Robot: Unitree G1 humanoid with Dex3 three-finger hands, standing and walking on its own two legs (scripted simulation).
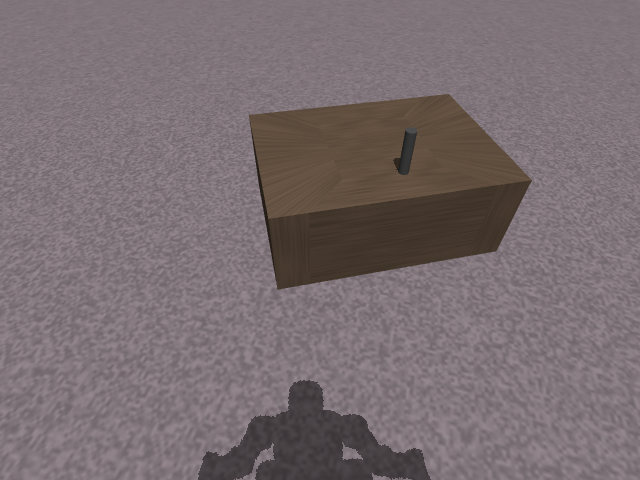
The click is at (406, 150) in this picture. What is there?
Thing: slim round
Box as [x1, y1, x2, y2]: [398, 127, 416, 174]
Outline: 411,127 406,128 398,168 398,172 401,174 406,174 408,172 416,129
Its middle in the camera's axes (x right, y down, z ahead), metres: +0.31 -0.32 +1.37
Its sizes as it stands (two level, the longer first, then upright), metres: 0.040 0.040 0.173
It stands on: a support 0.39 m high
